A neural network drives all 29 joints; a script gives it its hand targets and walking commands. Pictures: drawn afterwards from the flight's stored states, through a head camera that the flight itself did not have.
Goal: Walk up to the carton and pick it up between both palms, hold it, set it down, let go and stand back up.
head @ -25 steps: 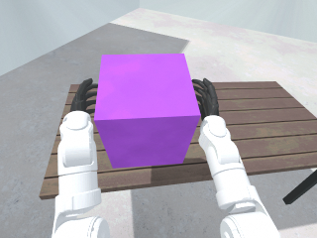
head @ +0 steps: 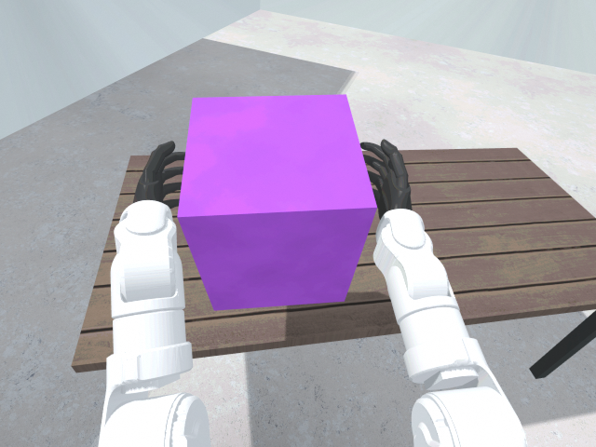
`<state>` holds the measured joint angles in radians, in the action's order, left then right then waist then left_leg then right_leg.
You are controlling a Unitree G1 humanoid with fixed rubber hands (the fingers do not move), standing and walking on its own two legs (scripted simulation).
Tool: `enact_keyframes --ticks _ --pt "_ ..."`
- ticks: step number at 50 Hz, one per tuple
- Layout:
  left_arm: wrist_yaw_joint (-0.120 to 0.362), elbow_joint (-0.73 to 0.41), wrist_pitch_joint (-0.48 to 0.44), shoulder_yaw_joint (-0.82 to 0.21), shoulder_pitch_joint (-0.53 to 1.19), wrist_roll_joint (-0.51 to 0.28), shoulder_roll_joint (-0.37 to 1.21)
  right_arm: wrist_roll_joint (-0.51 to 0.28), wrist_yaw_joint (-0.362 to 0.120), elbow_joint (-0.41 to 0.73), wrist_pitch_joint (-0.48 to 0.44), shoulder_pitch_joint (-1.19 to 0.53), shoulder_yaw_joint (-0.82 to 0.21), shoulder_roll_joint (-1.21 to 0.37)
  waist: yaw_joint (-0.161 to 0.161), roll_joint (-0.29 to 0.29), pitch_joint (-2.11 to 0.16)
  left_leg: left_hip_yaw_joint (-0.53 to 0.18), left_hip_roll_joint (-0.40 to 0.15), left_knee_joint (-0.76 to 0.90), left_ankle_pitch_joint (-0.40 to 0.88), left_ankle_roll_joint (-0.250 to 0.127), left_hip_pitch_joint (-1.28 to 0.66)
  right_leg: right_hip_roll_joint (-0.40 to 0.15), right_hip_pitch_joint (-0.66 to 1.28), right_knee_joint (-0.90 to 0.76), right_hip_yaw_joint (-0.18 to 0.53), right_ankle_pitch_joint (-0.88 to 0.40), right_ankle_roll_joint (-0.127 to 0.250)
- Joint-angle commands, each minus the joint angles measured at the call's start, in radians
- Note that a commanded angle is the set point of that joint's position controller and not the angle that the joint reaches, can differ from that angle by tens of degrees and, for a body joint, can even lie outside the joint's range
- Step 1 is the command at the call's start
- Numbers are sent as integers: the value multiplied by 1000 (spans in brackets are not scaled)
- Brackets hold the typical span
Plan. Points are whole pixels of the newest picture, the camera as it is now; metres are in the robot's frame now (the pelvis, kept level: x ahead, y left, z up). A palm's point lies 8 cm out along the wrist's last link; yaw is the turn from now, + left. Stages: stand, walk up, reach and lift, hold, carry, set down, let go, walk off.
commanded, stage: hold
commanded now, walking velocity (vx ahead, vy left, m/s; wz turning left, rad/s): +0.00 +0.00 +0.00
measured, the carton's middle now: (275, 209) +0.42 +0.01 +0.12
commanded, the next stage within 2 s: none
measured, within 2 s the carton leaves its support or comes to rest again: neither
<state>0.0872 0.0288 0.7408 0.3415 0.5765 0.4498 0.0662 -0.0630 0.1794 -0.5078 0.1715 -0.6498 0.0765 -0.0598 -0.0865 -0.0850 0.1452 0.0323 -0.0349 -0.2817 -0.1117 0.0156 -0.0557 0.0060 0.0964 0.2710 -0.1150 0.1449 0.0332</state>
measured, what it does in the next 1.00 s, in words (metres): stands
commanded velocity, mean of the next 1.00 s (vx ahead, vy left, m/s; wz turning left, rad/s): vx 0.00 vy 0.00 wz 0.00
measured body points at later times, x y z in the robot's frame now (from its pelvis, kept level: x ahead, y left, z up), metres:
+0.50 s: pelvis +0.00 +0.01 +0.00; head -0.03 +0.03 +0.45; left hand +0.37 +0.17 +0.18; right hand +0.37 -0.14 +0.18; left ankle +0.05 +0.13 -0.75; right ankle +0.02 -0.09 -0.75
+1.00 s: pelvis +0.00 +0.00 +0.00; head -0.03 +0.03 +0.45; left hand +0.37 +0.17 +0.17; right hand +0.37 -0.13 +0.18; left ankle +0.05 +0.13 -0.75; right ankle +0.02 -0.09 -0.75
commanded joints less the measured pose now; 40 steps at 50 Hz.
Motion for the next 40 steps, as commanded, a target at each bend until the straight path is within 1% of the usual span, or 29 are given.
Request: enact_keyframes --ticks 1,2,3,6,7,8,9,11,13,14,15,16,17,18,19,20,21,23,24,26,27,28,30,31,32,34,36,38,40 --pt "148 -77 -61 -366 529 -148 331 -37 -116 190 -52 -532 -292 -364 -18 110 -323 60 47 21 63 -25 -58 0 30 -36 -21 -72 -63" --pt "148 -94 -63 -374 540 -164 337 -34 -114 207 -54 -537 -292 -366 -10 87 -345 57 48 19 64 -25 -64 6 30 -36 -27 -75 -59" --pt "146 -90 -66 -376 538 -157 344 -20 -112 185 -53 -530 -280 -365 -25 102 -327 55 44 24 66 -23 -55 9 26 -34 -34 -64 -59" --pt "143 -166 -76 -420 526 -169 342 -52 -102 187 -51 -475 -324 -378 -36 134 -361 57 51 -23 212 -11 -90 6 55 -16 -18 -207 -67" --pt "144 -164 -71 -426 508 -176 351 -57 -94 221 -52 -476 -326 -370 -39 124 -378 48 49 -23 234 0 -103 12 65 -12 -30 -229 -70" --pt "146 -144 -69 -428 512 -181 345 -61 -88 244 -54 -497 -325 -365 -48 117 -373 42 48 -29 227 -3 -104 10 62 -15 -27 -228 -68" --pt "148 -131 -65 -421 480 -174 340 -61 -85 239 -53 -487 -325 -351 -52 133 -367 38 51 -32 209 1 -113 5 52 -17 -27 -209 -64" --pt "150 -149 -63 -429 487 -177 332 -57 -86 228 -46 -469 -329 -351 -46 131 -351 39 47 -23 186 -2 -92 10 55 -18 -27 -170 -58" --pt "150 -160 -57 -429 473 -180 343 -61 -88 256 -44 -473 -338 -352 -46 112 -358 44 43 -18 208 -2 -88 19 69 -13 -32 -197 -61" --pt "149 -143 -58 -413 478 -164 335 -59 -90 249 -42 -487 -338 -347 -27 100 -342 38 44 -12 199 -6 -71 15 74 -15 -30 -185 -59" --pt "146 -160 -60 -417 476 -169 340 -63 -93 256 -44 -491 -344 -359 -25 88 -362 38 48 -12 213 -1 -83 18 82 -18 -33 -187 -62" --pt "140 -185 -72 -437 492 -191 340 -76 -96 294 -51 -497 -361 -364 -30 89 -403 38 43 -19 232 -2 -111 25 71 -16 -36 -202 -64" --pt "131 -199 -77 -448 506 -187 356 -71 -100 297 -59 -516 -359 -352 -11 108 -420 33 40 -23 239 7 -111 21 46 -13 -36 -181 -60" --pt "122 -219 -81 -469 508 -198 350 -75 -102 306 -58 -508 -366 -362 -21 122 -434 30 40 -31 263 10 -130 28 31 -17 -38 -188 -52" --pt "115 -182 -76 -471 506 -199 357 -77 -103 302 -58 -528 -366 -345 -15 130 -410 30 36 -34 249 11 -129 29 15 -18 -35 -161 -47" --pt "113 -154 -67 -436 502 -182 352 -67 -104 259 -48 -526 -353 -338 -6 116 -354 36 35 -13 193 3 -104 24 12 -31 -34 -118 -48" --pt "114 -144 -66 -429 490 -171 349 -64 -108 246 -45 -502 -347 -344 -10 106 -339 39 33 1 156 -5 -92 24 15 -28 -38 -93 -49" --pt "121 -119 -49 -396 466 -150 334 -61 -114 209 -32 -490 -333 -341 11 95 -290 46 30 29 100 -16 -65 10 34 -41 -31 -60 -52" --pt "128 -137 -46 -392 465 -157 337 -62 -117 208 -27 -474 -335 -350 -6 90 -293 46 32 32 86 -23 -61 11 36 -38 -26 -63 -48" --pt "135 -121 -37 -374 496 -152 341 -52 -122 170 -21 -494 -306 -343 -3 92 -253 47 26 55 29 -26 -34 15 22 -49 -25 -5 -46" --pt "137 -108 -40 -365 507 -149 340 -43 -127 194 -26 -514 -304 -343 3 78 -278 53 27 56 8 -33 -34 10 29 -47 -25 1 -54" --pt "138 -115 -41 -360 511 -151 341 -45 -130 206 -29 -525 -311 -352 21 60 -286 58 31 58 30 -39 -19 9 29 -40 -20 -24 -54" --pt "136 -141 -48 -387 528 -166 345 -49 -129 202 -39 -519 -300 -360 -6 93 -324 51 36 39 59 -30 -44 10 30 -34 -30 -41 -57" --pt "131 -147 -54 -395 550 -172 348 -40 -128 187 -43 -525 -292 -363 -13 103 -345 45 28 31 83 -23 -67 16 31 -29 -29 -50 -45" --pt "126 -155 -60 -416 553 -184 349 -42 -126 215 -52 -524 -299 -374 -18 116 -380 56 36 20 87 -23 -79 17 29 -34 -25 -62 -50" --pt "125 -123 -63 -421 552 -186 352 -34 -124 216 -58 -548 -287 -368 -12 98 -380 52 33 18 69 -24 -78 6 21 -29 -30 -57 -49" --pt "135 -58 -57 -360 531 -145 325 -18 -125 163 -51 -542 -278 -366 -6 76 -302 54 41 43 -15 -41 -31 3 12 -45 -28 8 -59" --pt "142 -88 -58 -379 538 -168 335 -12 -124 164 -47 -536 -271 -382 -16 73 -309 66 46 51 -24 -42 -27 3 12 -46 -32 2 -60" --pt "146 -97 -63 -394 552 -180 344 -12 -117 184 -54 -540 -279 -387 -33 87 -358 59 47 29 19 -39 -37 -5 31 -34 -17 -69 -60"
